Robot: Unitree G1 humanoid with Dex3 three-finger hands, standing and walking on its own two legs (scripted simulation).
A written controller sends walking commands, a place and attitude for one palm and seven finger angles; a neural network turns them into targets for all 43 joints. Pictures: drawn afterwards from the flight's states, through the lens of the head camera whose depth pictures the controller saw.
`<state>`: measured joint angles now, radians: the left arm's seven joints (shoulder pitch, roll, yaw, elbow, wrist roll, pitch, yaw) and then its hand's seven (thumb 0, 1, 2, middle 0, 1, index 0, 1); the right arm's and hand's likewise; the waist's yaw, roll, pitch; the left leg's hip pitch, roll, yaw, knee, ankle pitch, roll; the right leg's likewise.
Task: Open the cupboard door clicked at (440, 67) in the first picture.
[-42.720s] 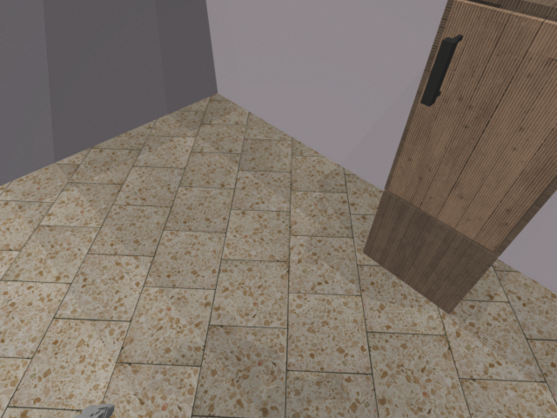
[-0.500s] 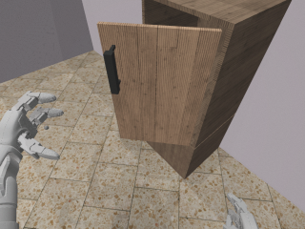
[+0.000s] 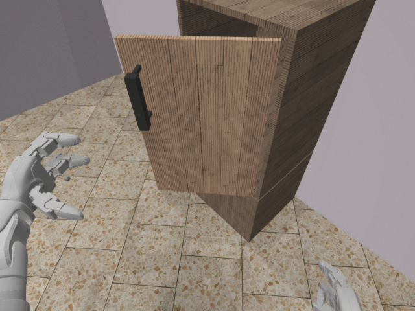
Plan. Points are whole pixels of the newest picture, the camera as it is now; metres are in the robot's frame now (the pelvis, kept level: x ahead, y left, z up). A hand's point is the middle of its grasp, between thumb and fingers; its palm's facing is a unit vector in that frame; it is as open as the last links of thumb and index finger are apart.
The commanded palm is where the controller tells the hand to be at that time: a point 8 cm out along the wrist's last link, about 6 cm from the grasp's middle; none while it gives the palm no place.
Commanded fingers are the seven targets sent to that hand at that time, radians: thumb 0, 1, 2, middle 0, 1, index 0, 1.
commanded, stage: raise the hand with hooked fingers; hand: left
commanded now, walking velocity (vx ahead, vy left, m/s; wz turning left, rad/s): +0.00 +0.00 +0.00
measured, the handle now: (141, 98) +0.57 +0.22 +0.11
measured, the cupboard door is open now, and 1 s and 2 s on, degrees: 42 42 42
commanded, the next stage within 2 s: move the hooked fingers beside the handle in 0.02 s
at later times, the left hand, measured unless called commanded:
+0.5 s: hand (83, 155) +0.35 +0.27 +0.13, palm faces +0.01 -1.00 -0.02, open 14.0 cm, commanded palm +0.32 +0.32 +0.13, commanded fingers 0.00 -0.50 0.30 -0.30 -1.20 -0.30 -1.20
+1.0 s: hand (92, 132) +0.42 +0.28 +0.13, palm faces -0.01 -1.00 +0.01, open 14.0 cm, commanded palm +0.40 +0.33 +0.12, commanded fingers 0.00 -0.50 0.30 -0.30 -1.20 -0.30 -1.20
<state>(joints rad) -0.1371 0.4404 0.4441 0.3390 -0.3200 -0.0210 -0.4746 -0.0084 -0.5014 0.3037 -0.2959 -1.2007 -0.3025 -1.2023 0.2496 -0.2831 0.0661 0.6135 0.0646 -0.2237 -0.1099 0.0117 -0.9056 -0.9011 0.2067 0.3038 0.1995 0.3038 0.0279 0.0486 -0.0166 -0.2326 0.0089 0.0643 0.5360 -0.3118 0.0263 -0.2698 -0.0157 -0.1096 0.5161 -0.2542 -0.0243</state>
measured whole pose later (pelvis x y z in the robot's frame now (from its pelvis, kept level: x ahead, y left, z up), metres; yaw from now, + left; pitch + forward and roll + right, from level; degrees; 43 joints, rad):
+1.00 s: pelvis +0.00 +0.02 -0.01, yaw -1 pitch +8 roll -1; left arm -0.65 0.58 0.45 0.95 -0.22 -0.17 -0.50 -0.01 -0.50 0.30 -0.30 -1.20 -0.30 -1.20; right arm 0.36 -0.30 0.06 0.64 0.05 -0.12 -0.09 0.01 -0.91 -0.90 0.21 0.30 0.20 0.30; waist -0.06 0.01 -0.05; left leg -0.43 0.01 0.08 0.63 -0.35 0.05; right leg -0.46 -0.02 -0.09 0.58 -0.27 0.00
